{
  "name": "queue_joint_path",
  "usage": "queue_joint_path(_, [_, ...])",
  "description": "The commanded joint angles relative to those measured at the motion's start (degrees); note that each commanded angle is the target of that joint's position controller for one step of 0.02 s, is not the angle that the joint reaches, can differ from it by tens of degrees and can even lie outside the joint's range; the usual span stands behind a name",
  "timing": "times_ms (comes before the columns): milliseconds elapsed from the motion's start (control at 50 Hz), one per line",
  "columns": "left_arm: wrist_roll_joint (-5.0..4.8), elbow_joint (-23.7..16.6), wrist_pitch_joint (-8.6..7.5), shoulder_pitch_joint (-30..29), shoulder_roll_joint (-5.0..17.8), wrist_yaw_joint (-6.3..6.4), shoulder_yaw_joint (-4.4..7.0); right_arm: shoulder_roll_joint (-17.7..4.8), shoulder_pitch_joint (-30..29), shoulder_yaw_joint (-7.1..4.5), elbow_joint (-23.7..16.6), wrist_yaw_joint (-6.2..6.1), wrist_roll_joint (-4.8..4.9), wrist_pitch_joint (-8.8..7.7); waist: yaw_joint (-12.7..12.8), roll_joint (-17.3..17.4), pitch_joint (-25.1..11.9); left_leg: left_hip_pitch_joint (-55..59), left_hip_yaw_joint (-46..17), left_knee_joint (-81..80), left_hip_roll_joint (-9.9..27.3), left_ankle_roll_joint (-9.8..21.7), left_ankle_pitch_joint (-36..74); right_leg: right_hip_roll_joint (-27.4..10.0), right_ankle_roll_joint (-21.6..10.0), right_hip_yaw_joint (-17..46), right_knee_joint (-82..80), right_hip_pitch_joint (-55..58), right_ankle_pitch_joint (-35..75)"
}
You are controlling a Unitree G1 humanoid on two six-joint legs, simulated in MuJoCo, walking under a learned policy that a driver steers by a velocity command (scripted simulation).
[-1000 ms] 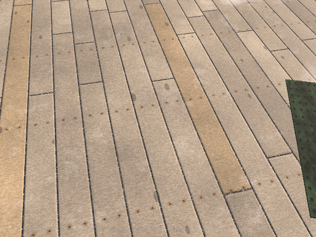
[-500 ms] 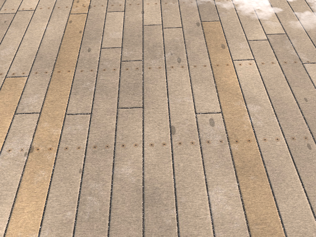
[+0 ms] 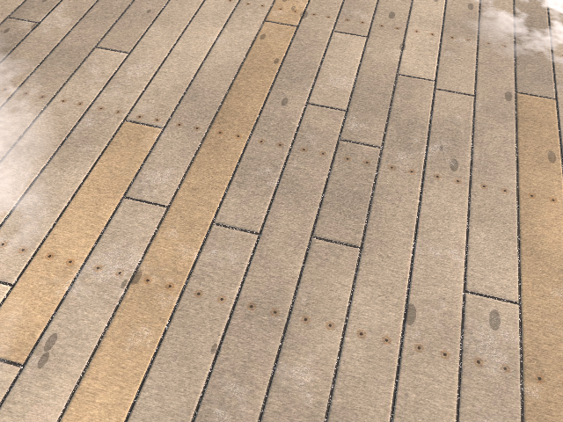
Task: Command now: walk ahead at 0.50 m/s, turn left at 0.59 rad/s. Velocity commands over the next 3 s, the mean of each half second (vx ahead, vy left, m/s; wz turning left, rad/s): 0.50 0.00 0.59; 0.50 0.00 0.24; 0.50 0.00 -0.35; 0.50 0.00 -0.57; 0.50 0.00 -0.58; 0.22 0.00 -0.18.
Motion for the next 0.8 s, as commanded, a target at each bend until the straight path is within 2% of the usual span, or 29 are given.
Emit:
queue_joint_path(20, [0.23, -3.0, 0.95, 0.7, 4.3, -0.27, 0.85, -8.2, 2.3, -1.58, -3.3, -0.14, 0.05, -1.48, 0.7, 2.5, -1.8, 2.2, -16.1, -9.8, 15.1, 8.0, 16.5, 0.3, 1.6, -1.4, -6.0, -4.3, 5.6])
queue_joint_path(120, [-0.25, -6.6, 0.93, -8.8, 4.5, -0.64, 0.48, -8.5, 8.0, -1.63, -3.0, -0.14, -0.01, -1.22, -3.0, 4.3, -1.4, 8.9, -18.7, -8.8, 15.0, 6.0, 15.6, 2.2, 1.5, -0.7, -16.8, -9.0, 13.6])
queue_joint_path(220, [-0.82, -10.2, -0.1, -15.7, 4.8, -1.14, -0.29, -8.9, 11.5, -1.57, -2.9, -0.83, -0.81, -0.99, -5.1, 5.6, -0.6, 13.5, -20.8, -4.3, 15.7, 5.4, 23.5, 5.3, 0.0, -1.0, -25.2, -7.5, 13.5])
queue_joint_path(260, [-1.08, -10.5, -0.65, -13.8, 5.8, -1.05, -0.21, -9.8, 10.0, -1.81, -3.5, -1.28, -0.98, -0.99, -3.4, 6.4, -0.7, 12.7, -22.2, -2.1, 16.1, 3.8, 26.1, 6.3, -1.2, -0.4, -29.4, -1.6, 11.8])
queue_joint_path(280, [-1.22, -9.8, -0.94, -10.3, 6.5, -0.8, 0.03, -10.5, 7.9, -1.95, -4.2, -1.34, -0.99, -1.03, -1.3, 6.8, -1.4, 10.2, -22.0, -0.1, 15.6, 2.4, 29.1, 7.4, -2.1, -0.6, -31.7, 5.0, 9.9])
queue_joint_path(300, [-1.32, -8.1, -1.27, -4.7, 7.9, -0.24, 0.62, -11.3, 6.1, -2.13, -4.7, -1.1, -1.01, -1.23, 1.2, 6.7, -3.8, 7.8, -21.7, 4.7, 14.4, 1.1, 35.0, 9.2, -3.1, -1.4, -33.0, 13.8, 7.8])
queue_joint_path(320, [-1.15, -6.0, -1.95, 3.3, 9.4, 0.47, 1.33, -11.4, 4.8, -2.12, -5.0, -0.54, -0.53, -1.61, 5.4, 3.9, -8.1, 4.8, -19.2, 14.7, 11.2, -0.3, 35.8, 8.6, -4.5, -1.2, -36.7, 25.0, 9.6])
queue_joint_path(340, [0.12, -5.4, -2.46, 12.3, 13.2, 1.5, 2.28, -7.9, 5.1, -1.17, -6.5, 0.05, 0.19, -2.13, 8.6, -1.2, -16.1, -2.5, -15.9, 29.9, 7.5, -1.6, 22.5, -2.5, -7.1, 9.7, -38.5, 38.7, -0.9])
queue_joint_path(360, [1.37, -6.0, -1.9, 12.6, 18.0, 1.75, 3.16, -2.1, 11.7, 0.0, -8.2, -0.09, 1.93, -1.86, 4.4, -14.6, -22.0, -20.0, -9.3, 45.6, -1.5, -3.4, -20.4, -18.3, -12.9, 35.6, -44.3, 51.0, -6.0])
queue_joint_path(380, [0.18, -6.3, -1.04, 9.4, 14.6, 1.37, 2.93, -7.2, 12.1, -0.44, -7.0, -0.63, -0.3, -1.08, 2.5, -9.9, -18.5, -25.1, -8.6, 52.0, 3.4, -2.8, -19.4, -18.4, -14.3, 42.6, -46.6, 45.0, -12.6])
queue_joint_path(400, [-0.38, -7.1, -0.86, 5.4, 9.1, 1.2, 1.66, -7.9, 8.3, -0.7, -6.7, -0.33, -1.03, -0.63, 1.8, -3.0, -10.0, -25.4, -7.9, 52.1, 6.2, -3.0, -13.7, -15.8, -13.2, 33.2, -47.8, 36.4, -13.0])
queue_joint_path(420, [-0.51, -6.7, -1.0, 3.3, 6.3, 0.96, 0.9, -7.1, 5.4, -0.49, -6.9, 0.22, -1.16, -0.42, 1.5, 0.1, -5.4, -24.3, -7.0, 49.6, 8.2, -3.5, -10.1, -12.4, -12.0, 24.0, -49.0, 30.4, -6.2])
queue_joint_path(440, [-0.34, -6.0, -1.32, 4.5, 5.5, 0.98, 0.55, -6.2, 3.8, -0.44, -7.1, 0.72, -1.69, -0.09, 1.5, -1.3, -3.4, -23.0, -6.7, 47.5, 9.6, -3.9, -8.8, -9.9, -10.4, 17.0, -49.3, 27.6, 3.2])
queue_joint_path(460, [-0.65, -5.0, -1.58, 4.9, 5.7, 1.12, 0.54, -5.7, 4.2, -0.35, -7.4, 1.37, -2.02, 0.62, 0.6, -3.9, -3.5, -21.8, -5.8, 46.7, 10.2, -4.4, -8.3, -8.1, -9.8, 12.8, -50.8, 25.6, 5.0])
queue_joint_path(480, [-0.97, -4.4, -2.22, 5.5, 6.2, 0.92, 0.69, -5.5, 4.3, -0.24, -7.7, 1.86, -2.07, 1.28, 0.2, -5.7, -3.6, -21.1, -5.2, 46.6, 10.5, -4.7, -7.9, -8.1, -10.4, 10.7, -51.4, 24.3, 9.0])
queue_joint_path(520, [-1.48, -3.2, -3.4, 7.4, 6.1, 0.31, 0.76, -4.7, 1.3, 0.04, -9.1, 2.56, -2.0, 1.88, 0.3, -4.7, -3.0, -23.4, -5.3, 45.3, 10.9, -5.0, -6.0, -8.2, -11.3, 7.0, -52.5, 24.7, 15.9])
queue_joint_path(540, [-1.43, -2.7, -3.74, 8.4, 6.1, 0.12, 0.81, -4.2, -0.3, 0.23, -9.5, 2.75, -2.08, 1.89, 0.5, -3.6, -2.9, -24.8, -5.5, 44.3, 10.9, -5.1, -4.7, -7.8, -11.3, 5.0, -52.9, 25.4, 17.8])
queue_joint_path(560, [-1.42, -2.1, -3.9, 8.9, 6.7, 0.07, 0.96, -3.6, -2.0, 0.52, -10.3, 2.96, -2.17, 1.86, 0.5, -4.1, -2.7, -26.3, -5.6, 42.1, 11.0, -5.4, -3.0, -8.1, -11.9, 3.9, -53.8, 25.8, 17.5])
queue_joint_path(600, [-1.26, -1.0, -3.99, 10.4, 6.5, -0.17, 0.89, -3.2, -5.5, 0.97, -11.3, 3.15, -2.14, 1.61, 1.0, -3.7, -1.6, -27.8, -5.6, 36.7, 10.8, -5.9, 0.5, -7.1, -12.1, 0.9, -54.7, 26.3, 19.1])
queue_joint_path(660, [-1.57, 0.1, -3.82, 11.0, 6.8, -0.47, 0.86, -1.8, -11.9, 2.14, -13.0, 3.67, -2.11, 1.01, 2.0, -3.8, -0.5, -23.1, -1.4, 23.5, 10.6, -6.3, 6.3, -4.7, -10.6, -5.0, -55.0, 24.7, 20.8])
queue_joint_path(720, [-1.74, 2.2, -3.31, 14.8, 8.5, -0.31, 1.17, -2.1, -16.9, 2.66, -14.5, 3.87, -2.24, 0.75, 3.4, -3.8, 0.0, -19.2, 2.1, 16.0, 10.3, -5.3, 5.1, -6.2, -10.3, -5.4, -54.4, 27.1, 23.3])
queue_joint_path(760, [-1.71, 3.4, -2.58, 16.3, 9.7, -0.19, 1.41, -3.0, -17.3, 2.6, -14.8, 3.4, -2.46, 0.52, 3.1, -4.2, 0.0, -17.3, 3.1, 13.0, 9.8, -3.8, 1.5, -7.9, -10.2, -4.9, -51.9, 30.5, 28.1])
queue_joint_path(780, [-1.71, 4.0, -2.17, 16.6, 10.2, -0.11, 1.45, -3.4, -16.2, 2.45, -14.4, 3.08, -2.7, 0.28, 2.4, -4.3, -0.7, -14.9, 3.9, 11.3, 8.7, -2.9, -0.8, -8.1, -9.9, -5.4, -48.8, 32.1, 34.2])
queue_joint_path(800, [-1.83, 4.5, -1.77, 16.7, 10.4, -0.04, 1.39, -3.8, -12.3, 2.16, -13.0, 2.71, -2.96, -0.15, 0.4, -3.9, -2.9, -9.4, 4.8, 8.4, 6.9, -1.8, -1.4, -7.3, -9.4, -6.7, -42.6, 33.0, 42.1])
